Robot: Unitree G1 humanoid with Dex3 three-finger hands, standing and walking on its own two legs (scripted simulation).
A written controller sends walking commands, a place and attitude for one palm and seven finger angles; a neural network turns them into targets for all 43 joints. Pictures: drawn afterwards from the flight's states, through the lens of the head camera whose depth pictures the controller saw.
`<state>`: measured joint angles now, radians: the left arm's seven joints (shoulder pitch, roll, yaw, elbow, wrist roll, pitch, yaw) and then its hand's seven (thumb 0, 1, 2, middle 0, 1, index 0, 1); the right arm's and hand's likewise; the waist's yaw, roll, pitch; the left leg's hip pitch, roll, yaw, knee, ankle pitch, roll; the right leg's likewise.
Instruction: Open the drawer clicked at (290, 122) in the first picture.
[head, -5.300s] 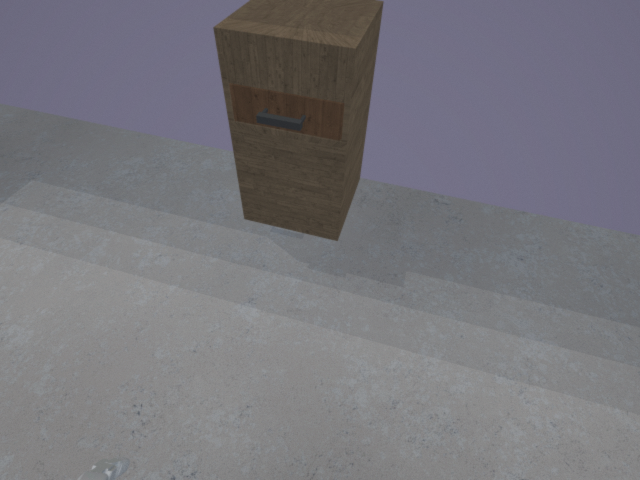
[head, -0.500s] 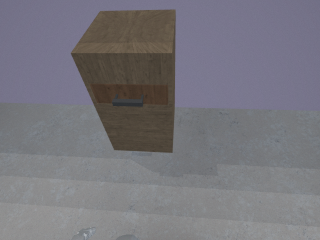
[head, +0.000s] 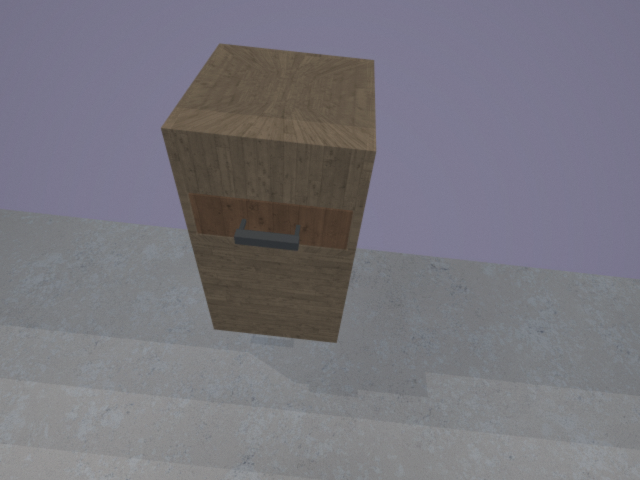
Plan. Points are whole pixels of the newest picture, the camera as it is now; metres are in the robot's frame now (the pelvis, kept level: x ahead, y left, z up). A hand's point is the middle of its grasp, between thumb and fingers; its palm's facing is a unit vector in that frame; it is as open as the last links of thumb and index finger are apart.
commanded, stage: take the last steps up to it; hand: left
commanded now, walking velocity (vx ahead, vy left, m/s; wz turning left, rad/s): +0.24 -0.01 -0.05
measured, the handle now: (268, 232) +0.68 +0.16 -0.21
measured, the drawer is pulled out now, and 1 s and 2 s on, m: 0.00 0.00 0.00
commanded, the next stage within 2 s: come to a stop and stand still in 0.26 s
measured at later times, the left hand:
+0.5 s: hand (257, 411) +0.26 +0.11 -0.17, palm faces +0.00 -0.98 -0.19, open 7.4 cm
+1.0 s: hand out of the picture +0.16 +0.22 -0.18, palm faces +0.08 -0.96 -0.27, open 7.4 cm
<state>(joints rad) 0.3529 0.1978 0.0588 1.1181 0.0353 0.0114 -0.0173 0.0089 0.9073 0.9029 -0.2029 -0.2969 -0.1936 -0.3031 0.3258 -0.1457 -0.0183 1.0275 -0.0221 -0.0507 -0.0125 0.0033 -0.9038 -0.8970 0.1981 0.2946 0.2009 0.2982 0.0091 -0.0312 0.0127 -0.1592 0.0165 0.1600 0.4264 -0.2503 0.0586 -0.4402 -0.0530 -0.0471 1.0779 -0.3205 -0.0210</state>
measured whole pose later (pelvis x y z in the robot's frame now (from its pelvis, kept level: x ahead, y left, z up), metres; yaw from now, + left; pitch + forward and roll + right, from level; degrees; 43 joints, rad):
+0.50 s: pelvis +0.15 -0.05 -0.02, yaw +0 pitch -2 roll +1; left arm 0.11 0.11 0.02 1.03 0.02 -0.05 0.02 0.00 0.91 0.90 -0.20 -0.30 -0.20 -0.30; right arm 0.41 -0.11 -0.03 1.16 0.00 0.00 -0.04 0.01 -0.90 -0.90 0.20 0.29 0.20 0.30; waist -0.05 0.04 0.08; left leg -0.27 0.05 0.05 1.01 -0.52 -0.01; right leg -0.32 -0.02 -0.17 0.58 -0.22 -0.09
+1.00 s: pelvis +0.12 +0.01 -0.02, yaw +2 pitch -2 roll +0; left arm 0.28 0.23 0.03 0.95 0.03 0.06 0.04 0.01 0.90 0.90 -0.21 -0.30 -0.20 -0.30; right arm 0.27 -0.21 -0.04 0.87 -0.04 0.04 -0.01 0.00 -0.91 -0.90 0.20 0.29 0.20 0.30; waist 0.02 -0.01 -0.01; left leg -0.19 -0.01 0.06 0.60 -0.39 0.04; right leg -0.37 -0.09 -0.13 0.59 -0.21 0.00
